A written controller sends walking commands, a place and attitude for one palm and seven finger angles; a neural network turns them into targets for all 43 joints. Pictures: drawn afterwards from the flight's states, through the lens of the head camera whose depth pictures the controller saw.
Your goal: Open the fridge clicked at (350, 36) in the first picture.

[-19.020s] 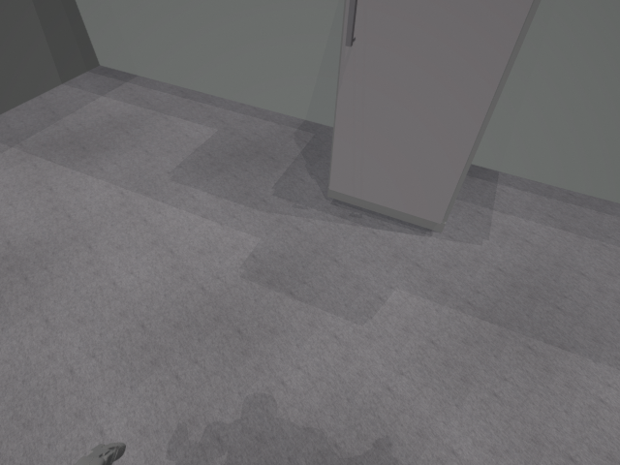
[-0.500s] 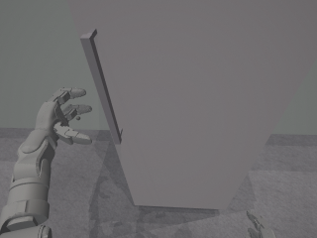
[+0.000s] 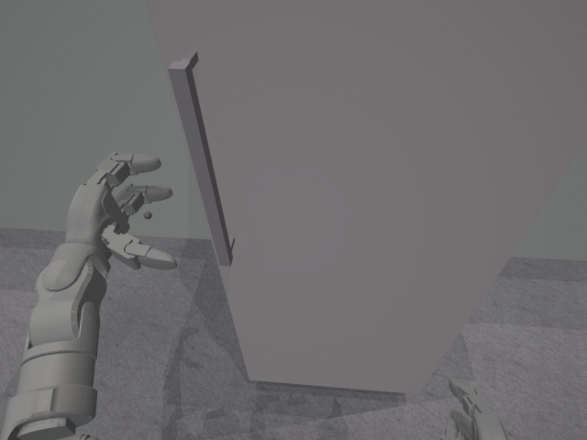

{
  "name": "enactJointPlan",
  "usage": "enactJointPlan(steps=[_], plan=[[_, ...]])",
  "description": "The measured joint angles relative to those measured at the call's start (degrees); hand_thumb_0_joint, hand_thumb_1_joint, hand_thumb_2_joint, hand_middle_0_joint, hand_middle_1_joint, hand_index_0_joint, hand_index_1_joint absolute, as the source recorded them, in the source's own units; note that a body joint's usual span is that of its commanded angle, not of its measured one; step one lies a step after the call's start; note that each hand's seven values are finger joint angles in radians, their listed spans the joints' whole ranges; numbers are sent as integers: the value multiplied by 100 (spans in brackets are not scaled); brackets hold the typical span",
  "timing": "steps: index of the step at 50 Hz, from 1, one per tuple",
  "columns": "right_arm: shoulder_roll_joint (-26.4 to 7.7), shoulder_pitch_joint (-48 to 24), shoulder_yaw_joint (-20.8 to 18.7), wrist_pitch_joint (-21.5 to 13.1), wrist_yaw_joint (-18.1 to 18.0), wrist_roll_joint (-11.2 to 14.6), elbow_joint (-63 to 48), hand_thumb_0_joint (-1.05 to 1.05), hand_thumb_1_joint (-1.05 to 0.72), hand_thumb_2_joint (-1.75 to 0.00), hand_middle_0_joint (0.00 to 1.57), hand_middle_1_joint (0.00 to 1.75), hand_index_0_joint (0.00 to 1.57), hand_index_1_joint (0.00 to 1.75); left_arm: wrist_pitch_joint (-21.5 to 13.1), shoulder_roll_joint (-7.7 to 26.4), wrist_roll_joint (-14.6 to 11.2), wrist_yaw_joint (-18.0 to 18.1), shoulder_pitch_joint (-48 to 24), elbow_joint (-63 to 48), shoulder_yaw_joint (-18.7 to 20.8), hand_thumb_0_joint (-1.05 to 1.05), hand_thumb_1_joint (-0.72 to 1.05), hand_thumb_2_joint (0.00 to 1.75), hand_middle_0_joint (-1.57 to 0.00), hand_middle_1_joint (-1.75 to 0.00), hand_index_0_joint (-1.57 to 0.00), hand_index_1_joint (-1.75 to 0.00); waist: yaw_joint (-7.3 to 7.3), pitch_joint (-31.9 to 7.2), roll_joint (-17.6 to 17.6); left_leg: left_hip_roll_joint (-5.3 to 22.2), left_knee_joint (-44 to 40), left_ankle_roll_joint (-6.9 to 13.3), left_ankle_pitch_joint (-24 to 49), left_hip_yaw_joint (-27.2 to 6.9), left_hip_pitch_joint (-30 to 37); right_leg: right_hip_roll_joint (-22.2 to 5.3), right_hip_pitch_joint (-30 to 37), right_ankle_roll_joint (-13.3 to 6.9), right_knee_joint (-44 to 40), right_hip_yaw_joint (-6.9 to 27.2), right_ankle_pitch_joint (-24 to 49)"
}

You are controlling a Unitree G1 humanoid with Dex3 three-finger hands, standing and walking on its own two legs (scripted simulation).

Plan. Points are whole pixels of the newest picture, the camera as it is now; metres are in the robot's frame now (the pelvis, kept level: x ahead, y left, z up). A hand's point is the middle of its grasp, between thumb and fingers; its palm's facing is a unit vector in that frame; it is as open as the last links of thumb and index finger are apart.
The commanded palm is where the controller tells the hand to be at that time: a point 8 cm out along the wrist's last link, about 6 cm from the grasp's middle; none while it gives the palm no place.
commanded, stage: move the hooked fingers beside the handle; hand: left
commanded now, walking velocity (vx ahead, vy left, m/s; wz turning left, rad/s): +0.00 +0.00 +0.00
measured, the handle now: (211, 178) +0.42 +0.15 +0.16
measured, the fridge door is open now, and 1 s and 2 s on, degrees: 0 0 0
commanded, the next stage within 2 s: none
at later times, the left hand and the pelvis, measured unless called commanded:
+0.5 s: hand (154, 204) +0.35 +0.21 +0.17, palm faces +0.01 -1.00 -0.01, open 14.0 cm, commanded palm +0.32 +0.25 +0.16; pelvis +0.00 +0.00 +0.00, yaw +0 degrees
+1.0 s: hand (167, 222) +0.35 +0.20 +0.14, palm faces +0.02 -1.00 +0.01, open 14.0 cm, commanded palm +0.33 +0.26 +0.17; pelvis +0.00 +0.00 +0.00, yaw +0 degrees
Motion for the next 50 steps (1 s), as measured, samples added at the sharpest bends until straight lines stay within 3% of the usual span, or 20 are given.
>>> enactJointPlan(steps=[3,10,15,19,24,28,33,37,41,45,50], plan=[[3,-25,25,-12,-26,23,73,2,-90,-90,20,30,20,30,35,49,-26,-25,-200,51,-65,-1,-51,30,-30,-120,-30,-120,27,-11,10,-13,8,5,-1,-37,25,-11,54,5,-20,-36,1],[-8,-116,45,112,-12,62,-6,1,-90,-90,20,30,20,30,588,90,-53,-90,-335,471,-250,-1,-51,30,-30,-120,-30,-120,-47,-52,77,-49,7,31,50,-41,-108,-48,-87,26,8,-40,33],[39,-105,47,70,-1,-11,-21,1,-90,-90,20,30,20,30,324,-79,35,128,-112,130,-202,-1,-50,30,-30,-120,-30,-120,-72,32,18,-34,-5,28,54,-1,-79,-33,-87,20,16,3,44],[70,-46,69,11,-7,-22,65,1,-90,-90,20,30,20,30,32,-16,67,210,-256,39,-114,-1,-50,30,-30,-120,-30,-120,-55,21,-10,-14,-22,10,41,-4,7,-10,7,6,-20,1,41],[14,5,69,101,6,52,87,1,-90,-90,20,30,20,30,345,175,-34,7,-531,476,-135,-1,-50,30,-30,-120,-30,-120,-63,-89,68,-23,-36,12,53,-25,-26,-17,-12,9,-43,-20,49],[-48,4,24,186,24,70,11,1,-90,-90,20,30,20,30,623,122,-63,-79,-313,562,-214,-1,-50,30,-30,-120,-30,-120,-92,-85,117,-33,-26,23,65,-15,-106,-29,-107,18,-8,-9,51],[-18,-3,-13,108,4,-9,3,2,-90,-90,20,30,20,30,289,-104,46,162,79,-17,-185,-1,-50,30,-30,-120,-30,-120,-74,34,39,-14,-32,9,59,6,-51,-9,-75,1,9,15,41],[23,-9,20,17,-23,-14,114,2,-90,-90,20,30,20,30,-32,-55,60,234,-157,-83,-155,-2,-50,30,-30,-120,-30,-120,-33,29,-1,5,-36,-17,44,-34,41,13,48,-18,-30,-24,29],[5,-65,62,76,-37,52,145,1,-90,-90,20,30,20,30,231,152,1,83,-653,485,-205,-1,-51,30,-30,-120,-30,-120,-43,-28,49,0,-37,-22,58,-72,1,10,27,-25,-42,-61,34],[-48,-87,41,187,7,71,19,1,-90,-90,20,30,20,30,645,171,-41,-57,-615,793,-266,-1,-50,30,-30,-120,-30,-120,-106,-80,133,-12,-45,-11,82,-50,-118,-4,-116,-16,-15,-38,46],[-13,-49,9,205,24,9,-55,1,-90,-90,20,30,20,30,381,-37,-14,56,-80,392,-52,-1,-50,30,-30,-120,-30,-120,-124,-27,55,10,-73,-20,65,18,-78,17,-133,-22,13,31,24]])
